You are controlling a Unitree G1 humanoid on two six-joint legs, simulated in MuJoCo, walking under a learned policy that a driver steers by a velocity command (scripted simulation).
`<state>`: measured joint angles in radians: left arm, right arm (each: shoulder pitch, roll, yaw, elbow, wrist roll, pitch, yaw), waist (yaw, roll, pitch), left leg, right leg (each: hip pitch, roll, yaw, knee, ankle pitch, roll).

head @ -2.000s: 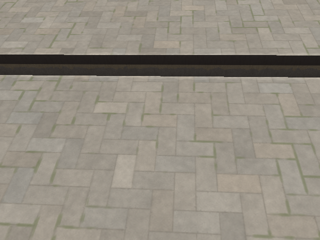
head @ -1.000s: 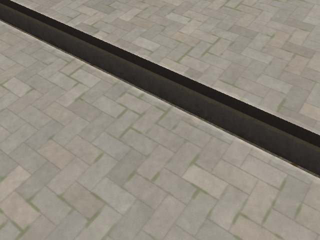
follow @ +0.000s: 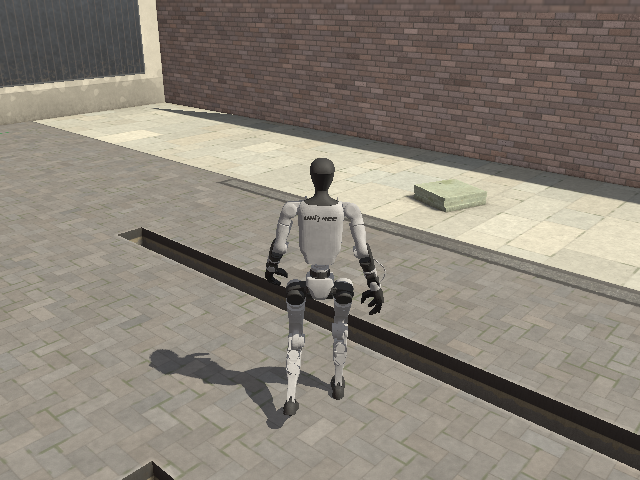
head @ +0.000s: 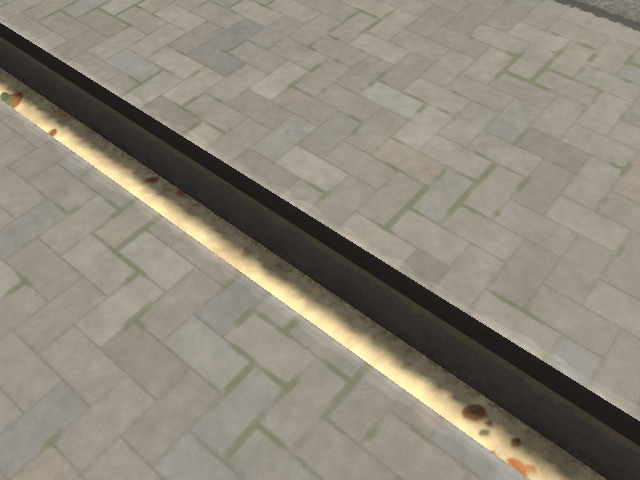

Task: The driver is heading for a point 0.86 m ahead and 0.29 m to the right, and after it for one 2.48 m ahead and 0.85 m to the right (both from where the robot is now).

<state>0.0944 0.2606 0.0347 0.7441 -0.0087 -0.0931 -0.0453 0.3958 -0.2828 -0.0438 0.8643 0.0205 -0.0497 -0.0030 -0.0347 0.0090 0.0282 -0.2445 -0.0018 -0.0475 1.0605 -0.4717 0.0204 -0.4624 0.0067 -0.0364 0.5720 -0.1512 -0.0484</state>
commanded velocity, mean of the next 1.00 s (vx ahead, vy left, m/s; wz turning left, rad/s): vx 0.50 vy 0.00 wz -0.36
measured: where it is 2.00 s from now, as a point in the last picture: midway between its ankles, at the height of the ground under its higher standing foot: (417, 248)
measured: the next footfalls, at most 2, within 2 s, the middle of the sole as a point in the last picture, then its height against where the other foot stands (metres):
left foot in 0.44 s outside the picture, level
right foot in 0.90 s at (399, 454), level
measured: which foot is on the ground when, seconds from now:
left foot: up 0.00-0.42, down 0.44-0.92, up 0.94-1.00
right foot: down 0.00-0.44, up 0.46-0.88, down 0.90-1.00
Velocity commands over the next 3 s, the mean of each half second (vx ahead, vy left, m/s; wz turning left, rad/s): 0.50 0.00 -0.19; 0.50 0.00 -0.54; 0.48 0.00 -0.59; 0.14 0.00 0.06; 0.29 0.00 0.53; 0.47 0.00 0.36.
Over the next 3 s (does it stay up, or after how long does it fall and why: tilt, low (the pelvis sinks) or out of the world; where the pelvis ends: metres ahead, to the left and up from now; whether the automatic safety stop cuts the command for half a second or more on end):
stays up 1.32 -0.17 0.02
